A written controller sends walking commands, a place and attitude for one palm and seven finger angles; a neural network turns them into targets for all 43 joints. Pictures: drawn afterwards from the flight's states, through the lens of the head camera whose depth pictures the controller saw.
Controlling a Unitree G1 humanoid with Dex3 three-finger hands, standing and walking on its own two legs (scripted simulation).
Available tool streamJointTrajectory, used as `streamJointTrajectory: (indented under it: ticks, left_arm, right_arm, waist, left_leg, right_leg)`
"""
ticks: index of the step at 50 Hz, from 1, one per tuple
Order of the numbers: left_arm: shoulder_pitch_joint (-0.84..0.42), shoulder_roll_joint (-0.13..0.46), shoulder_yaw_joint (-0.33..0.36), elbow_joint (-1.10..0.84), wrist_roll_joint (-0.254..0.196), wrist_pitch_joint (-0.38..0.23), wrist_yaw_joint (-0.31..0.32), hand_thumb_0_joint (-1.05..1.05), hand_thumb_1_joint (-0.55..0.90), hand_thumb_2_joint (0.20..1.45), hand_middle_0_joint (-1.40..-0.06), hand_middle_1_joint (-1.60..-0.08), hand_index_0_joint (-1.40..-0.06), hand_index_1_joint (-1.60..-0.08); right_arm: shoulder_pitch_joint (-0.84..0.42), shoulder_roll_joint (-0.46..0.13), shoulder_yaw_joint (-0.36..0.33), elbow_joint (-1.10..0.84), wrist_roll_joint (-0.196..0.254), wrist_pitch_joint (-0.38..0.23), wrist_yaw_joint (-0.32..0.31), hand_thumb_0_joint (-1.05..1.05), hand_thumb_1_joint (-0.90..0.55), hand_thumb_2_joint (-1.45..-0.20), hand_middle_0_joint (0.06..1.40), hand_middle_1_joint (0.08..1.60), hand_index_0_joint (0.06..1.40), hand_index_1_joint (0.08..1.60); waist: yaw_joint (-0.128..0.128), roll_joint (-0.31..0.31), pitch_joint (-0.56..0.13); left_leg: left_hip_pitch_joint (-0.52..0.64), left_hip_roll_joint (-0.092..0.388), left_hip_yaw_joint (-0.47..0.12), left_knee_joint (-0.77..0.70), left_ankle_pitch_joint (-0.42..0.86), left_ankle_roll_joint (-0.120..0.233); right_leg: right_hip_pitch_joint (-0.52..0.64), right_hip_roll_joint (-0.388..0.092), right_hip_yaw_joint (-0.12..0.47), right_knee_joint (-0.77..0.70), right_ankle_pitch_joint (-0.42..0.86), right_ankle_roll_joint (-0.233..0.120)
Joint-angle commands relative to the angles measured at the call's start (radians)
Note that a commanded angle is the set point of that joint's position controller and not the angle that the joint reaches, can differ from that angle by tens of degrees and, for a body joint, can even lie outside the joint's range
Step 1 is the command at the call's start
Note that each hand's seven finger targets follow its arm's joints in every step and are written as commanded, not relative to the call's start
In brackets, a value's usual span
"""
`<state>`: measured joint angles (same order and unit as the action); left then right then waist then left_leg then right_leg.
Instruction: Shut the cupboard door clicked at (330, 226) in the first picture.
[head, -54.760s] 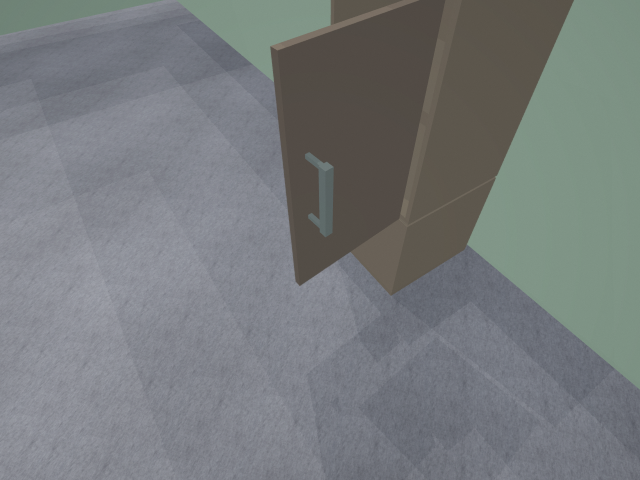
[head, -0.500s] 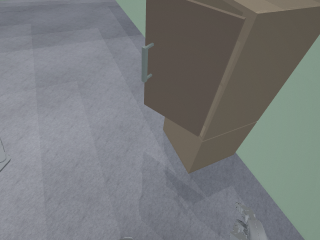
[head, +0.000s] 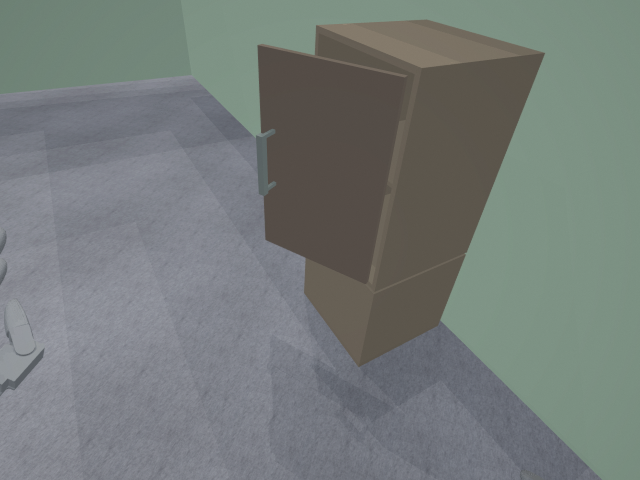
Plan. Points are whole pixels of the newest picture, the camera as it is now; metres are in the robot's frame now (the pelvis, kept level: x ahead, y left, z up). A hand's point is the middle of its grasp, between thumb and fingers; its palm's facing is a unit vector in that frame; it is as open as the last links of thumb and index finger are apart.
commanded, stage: stop stepping back and stand still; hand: left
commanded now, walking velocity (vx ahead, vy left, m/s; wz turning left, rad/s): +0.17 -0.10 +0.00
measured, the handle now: (267, 162) +0.93 +0.16 -0.03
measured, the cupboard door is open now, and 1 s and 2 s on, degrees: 29 29 29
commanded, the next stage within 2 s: let the arm hang, fingers relaxed in 0.96 s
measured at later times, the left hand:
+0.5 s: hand out of the picture +0.13 +0.33 +0.16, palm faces +0.57 -0.76 -0.31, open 7.4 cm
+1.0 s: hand out of the picture +0.15 +0.33 +0.15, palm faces +0.41 -0.76 -0.51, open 7.4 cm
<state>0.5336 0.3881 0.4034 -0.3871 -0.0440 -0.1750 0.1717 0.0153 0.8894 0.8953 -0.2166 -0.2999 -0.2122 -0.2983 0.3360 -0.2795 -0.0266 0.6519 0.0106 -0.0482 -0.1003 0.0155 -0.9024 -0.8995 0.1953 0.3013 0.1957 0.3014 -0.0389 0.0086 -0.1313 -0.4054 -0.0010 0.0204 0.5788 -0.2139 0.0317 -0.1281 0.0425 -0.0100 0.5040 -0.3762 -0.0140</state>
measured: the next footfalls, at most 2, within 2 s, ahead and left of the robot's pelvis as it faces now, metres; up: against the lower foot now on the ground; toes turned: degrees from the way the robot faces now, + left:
right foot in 0.26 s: +0.00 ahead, -0.04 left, +0.00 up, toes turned -4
left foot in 0.52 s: -0.02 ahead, +0.20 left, +0.00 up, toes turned +8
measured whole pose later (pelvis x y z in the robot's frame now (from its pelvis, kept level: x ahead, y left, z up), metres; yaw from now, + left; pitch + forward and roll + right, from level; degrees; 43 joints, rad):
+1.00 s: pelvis -0.04 +0.06 +0.00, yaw +1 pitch +1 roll +0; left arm 0.61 0.41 0.41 -0.45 -0.05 -0.14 0.17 0.02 0.89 0.89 -0.22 -0.30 -0.21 -0.30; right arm 0.24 -0.21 0.00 0.64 0.02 -0.05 -0.08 0.02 -0.90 -0.90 0.20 0.30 0.20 0.30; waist -0.02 0.01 0.01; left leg -0.23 0.08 0.10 0.52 -0.30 -0.03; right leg -0.26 0.00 -0.08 0.53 -0.28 -0.03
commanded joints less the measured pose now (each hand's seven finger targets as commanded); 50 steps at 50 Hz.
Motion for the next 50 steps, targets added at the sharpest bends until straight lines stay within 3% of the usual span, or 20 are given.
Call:
streamJointTrajectory:
  ticks: [1, 4, 5, 9, 10, 11, 12, 13, 14, 15, 18, 24, 25, 27, 29, 34, 36, 38, 41, 50]
  left_arm:
    - [-0.225, 0.204, 0.053, -0.267, 0.02, -0.069, 0.014, 0.0, 0.9, 0.9, -0.2, -0.3, -0.2, -0.3]
    - [-0.219, 0.248, 0.115, -0.384, 0.014, -0.077, 0.02, 0.0, 0.9, 0.9, -0.2, -0.3, -0.2, -0.3]
    - [-0.189, 0.261, 0.135, -0.409, 0.007, -0.076, 0.015, 0.0, 0.9, 0.9, -0.2, -0.3, -0.2, -0.3]
    - [0.04, 0.234, 0.152, -0.413, -0.025, -0.053, 0.0, 0.0, 0.9, 0.9, -0.2, -0.3, -0.2, -0.3]
    - [0.096, 0.234, 0.161, -0.387, -0.027, -0.038, 0.001, 0.0, 0.9, 0.9, -0.2, -0.3, -0.2, -0.3]
    - [0.133, 0.233, 0.164, -0.361, -0.026, -0.023, -0.001, 0.0, 0.9, 0.9, -0.2, -0.3, -0.2, -0.3]
    - [0.16, 0.241, 0.187, -0.305, -0.03, -0.009, 0.0, 0.0, 0.9, 0.9, -0.2, -0.3, -0.2, -0.3]
    - [0.046, 0.226, 0.15, -0.347, -0.034, -0.006, -0.006, 0.0, 0.9, 0.9, -0.2, -0.3, -0.2, -0.3]
    - [-0.037, 0.266, 0.193, -0.311, -0.034, -0.027, -0.008, 0.0, 0.9, 0.9, -0.2, -0.3, -0.2, -0.3]
    - [-0.07, 0.233, 0.172, -0.224, -0.03, -0.036, -0.004, 0.0, 0.9, 0.9, -0.2, -0.3, -0.2, -0.3]
    - [-0.148, 0.197, 0.098, -0.093, -0.006, -0.006, 0.007, 0.0, 0.9, 0.9, -0.2, -0.3, -0.2, -0.3]
    - [-0.298, 0.177, 0.013, -0.248, 0.022, -0.023, 0.035, 0.0, 0.9, 0.9, -0.2, -0.3, -0.2, -0.3]
    - [-0.29, 0.192, 0.03, -0.313, 0.015, -0.029, 0.037, 0.0, 0.9, 0.9, -0.2, -0.3, -0.2, -0.3]
    - [-0.266, 0.246, 0.092, -0.444, 0.015, -0.053, 0.043, 0.0, 0.9, 0.9, -0.2, -0.3, -0.2, -0.3]
    - [-0.195, 0.262, 0.131, -0.481, 0.012, -0.069, 0.031, 0.0, 0.9, 0.9, -0.2, -0.3, -0.2, -0.3]
    - [0.003, 0.243, 0.193, -0.421, -0.006, -0.069, 0.022, 0.0, 0.9, 0.9, -0.2, -0.3, -0.2, -0.3]
    - [0.053, 0.242, 0.213, -0.333, -0.015, -0.068, 0.016, 0.0, 0.9, 0.9, -0.2, -0.3, -0.2, -0.3]
    - [0.137, 0.209, 0.196, -0.25, -0.027, -0.05, 0.012, 0.0, 0.9, 0.9, -0.2, -0.3, -0.2, -0.3]
    - [0.135, 0.205, 0.185, -0.196, -0.028, -0.037, 0.02, 0.0, 0.9, 0.9, -0.2, -0.3, -0.2, -0.3]
    - [-0.035, 0.225, 0.138, -0.346, 0.001, -0.045, 0.033, 0.0, 0.9, 0.9, -0.2, -0.3, -0.2, -0.3]
  right_arm:
    - [-0.186, -0.077, -0.013, -0.174, -0.013, -0.074, -0.009, 0.0, -0.9, -0.9, 0.2, 0.3, 0.2, 0.3]
    - [-0.175, -0.07, -0.005, -0.177, -0.02, -0.112, -0.014, 0.0, -0.9, -0.9, 0.2, 0.3, 0.2, 0.3]
    - [-0.174, -0.054, -0.005, -0.183, -0.026, -0.123, -0.009, 0.0, -0.9, -0.9, 0.2, 0.3, 0.2, 0.3]
    - [-0.175, -0.028, -0.01, -0.186, -0.029, -0.129, 0.018, 0.0, -0.9, -0.9, 0.2, 0.3, 0.2, 0.3]
    - [-0.174, -0.021, -0.009, -0.184, -0.024, -0.116, 0.022, 0.0, -0.9, -0.9, 0.2, 0.3, 0.2, 0.3]
    - [-0.167, -0.016, -0.011, -0.174, -0.019, -0.095, 0.027, 0.0, -0.9, -0.9, 0.2, 0.3, 0.2, 0.3]
    - [-0.148, -0.022, -0.021, -0.159, -0.017, -0.071, 0.029, 0.0, -0.9, -0.9, 0.2, 0.3, 0.2, 0.3]
    - [-0.153, -0.052, -0.025, -0.133, -0.018, -0.044, 0.029, 0.0, -0.9, -0.9, 0.2, 0.3, 0.2, 0.3]
    - [-0.152, -0.058, -0.021, -0.113, -0.031, -0.041, 0.03, 0.0, -0.9, -0.9, 0.2, 0.3, 0.2, 0.3]
    - [-0.151, -0.032, -0.01, -0.118, -0.029, -0.045, 0.029, 0.0, -0.9, -0.9, 0.2, 0.3, 0.2, 0.3]
    - [-0.195, -0.033, 0.0, -0.143, -0.012, -0.046, 0.006, 0.0, -0.9, -0.9, 0.2, 0.3, 0.2, 0.3]
    - [-0.193, -0.035, 0.005, -0.143, -0.021, -0.094, -0.024, 0.0, -0.9, -0.9, 0.2, 0.3, 0.2, 0.3]
    - [-0.179, -0.049, -0.004, -0.151, -0.017, -0.102, -0.023, 0.0, -0.9, -0.9, 0.2, 0.3, 0.2, 0.3]
    - [-0.173, -0.077, -0.015, -0.184, -0.007, -0.108, -0.013, 0.0, -0.9, -0.9, 0.2, 0.3, 0.2, 0.3]
    - [-0.171, -0.029, -0.002, -0.155, -0.027, -0.122, 0.011, 0.0, -0.9, -0.9, 0.2, 0.3, 0.2, 0.3]
    - [-0.165, -0.042, -0.012, -0.179, -0.004, -0.123, 0.046, 0.0, -0.9, -0.9, 0.2, 0.3, 0.2, 0.3]
    - [-0.158, -0.041, -0.014, -0.192, 0.0, -0.109, 0.051, 0.0, -0.9, -0.9, 0.2, 0.3, 0.2, 0.3]
    - [-0.138, -0.037, -0.023, -0.19, 0.013, -0.088, 0.056, 0.0, -0.9, -0.9, 0.2, 0.3, 0.2, 0.3]
    - [-0.139, -0.023, -0.019, -0.178, 0.014, -0.056, 0.047, 0.0, -0.9, -0.9, 0.2, 0.3, 0.2, 0.3]
    - [-0.201, -0.03, -0.007, -0.185, 0.005, -0.063, 0.001, 0.0, -0.9, -0.9, 0.2, 0.3, 0.2, 0.3]
  waist:
    - [-0.003, 0.048, 0.247]
    - [0.024, 0.316, 0.122]
    - [0.039, 0.336, 0.077]
    - [0.056, 0.266, -0.072]
    - [0.056, 0.201, -0.081]
    - [0.054, 0.045, -0.062]
    - [0.054, -0.205, -0.01]
    - [0.037, -0.242, 0.115]
    - [0.013, -0.169, 0.145]
    - [0.009, -0.16, 0.103]
    - [0.01, -0.124, 0.211]
    - [0.03, -0.069, 0.168]
    - [0.022, -0.006, 0.13]
    - [0.019, 0.269, 0.047]
    - [0.016, 0.295, 0.059]
    - [0.031, 0.236, 0.038]
    - [0.023, 0.167, 0.04]
    - [0.018, 0.008, 0.016]
    - [0.004, -0.109, -0.023]
    - [0.028, 0.045, -0.02]
  left_leg:
    - [0.119, 0.07, -0.138, -0.139, -0.321, -0.018]
    - [0.004, 0.182, -0.349, -0.54, -0.636, -0.061]
    - [-0.021, 0.202, -0.349, -0.572, -0.621, -0.09]
    - [0.032, 0.123, -0.099, -0.439, -0.415, -0.121]
    - [-0.001, 0.078, -0.033, -0.328, -0.392, -0.119]
    - [-0.033, 0.007, 0.075, -0.056, -0.316, -0.099]
    - [-0.044, -0.041, 0.077, 0.329, -0.23, -0.075]
    - [-0.215, -0.025, 0.005, 0.555, -0.195, -0.065]
    - [-0.242, 0.015, -0.021, 0.657, -0.167, -0.069]
    - [-0.23, 0.058, -0.048, 0.619, -0.164, -0.064]
    - [-0.135, 0.09, -0.001, 0.359, -0.135, -0.036]
    - [0.178, 0.03, 0.127, -0.08, -0.126, -0.005]
    - [0.254, 0.073, 0.057, -0.141, -0.108, 0.014]
    - [0.447, 0.297, -0.263, -0.169, 0.28, 0.09]
    - [0.383, 0.313, -0.253, -0.228, 0.44, 0.099]
    - [0.189, 0.225, 0.016, -0.123, 0.394, 0.001]
    - [0.057, 0.187, 0.053, -0.111, 0.219, -0.025]
    - [0.059, 0.135, 0.066, -0.04, 0.117, -0.047]
    - [0.097, 0.086, 0.054, 0.005, 0.021, -0.053]
    - [0.191, 0.118, 0.034, -0.116, 0.222, -0.019]
  right_leg:
    - [-0.422, -0.099, 0.079, -0.184, -0.324, -0.055]
    - [-0.146, 0.072, -0.074, 0.179, -0.165, -0.004]
    - [-0.084, 0.084, -0.083, 0.259, -0.155, -0.006]
    - [0.1, 0.103, -0.151, 0.059, -0.156, -0.034]
    - [0.15, 0.072, -0.13, -0.053, -0.144, -0.053]
    - [0.092, -0.042, -0.002, -0.164, -0.158, -0.092]
    - [-0.135, -0.269, 0.319, -0.319, -0.3, -0.174]
    - [-0.241, -0.413, 0.455, -0.398, -0.304, -0.238]
    - [-0.275, -0.42, 0.379, -0.38, -0.205, -0.252]
    - [-0.237, -0.379, 0.324, -0.34, -0.266, -0.224]
    - [-0.336, -0.291, 0.255, -0.34, -0.417, -0.162]
    - [-0.226, -0.193, 0.109, -0.174, -0.134, -0.118]
    - [-0.223, -0.16, 0.071, -0.042, -0.009, -0.081]
    - [-0.378, -0.056, -0.059, 0.253, 0.101, 0.012]
    - [-0.361, -0.055, -0.036, 0.279, -0.083, 0.02]
    - [-0.039, -0.031, -0.076, -0.037, 0.238, 0.02]
    - [0.066, -0.063, -0.024, -0.025, 0.411, 0.008]
    - [0.057, -0.121, 0.081, -0.034, 0.562, -0.028]
    - [0.019, -0.199, 0.156, -0.082, 0.638, -0.055]
    - [0.011, -0.12, 0.034, -0.034, 0.545, 0.014]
